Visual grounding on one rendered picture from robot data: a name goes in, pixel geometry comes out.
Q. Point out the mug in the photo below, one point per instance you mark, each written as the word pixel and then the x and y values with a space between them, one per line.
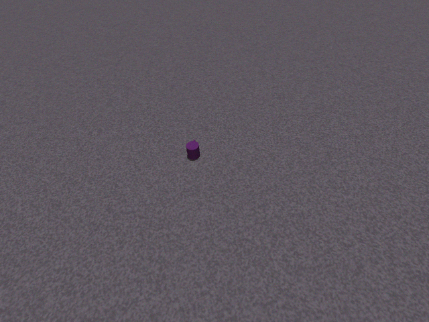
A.
pixel 193 150

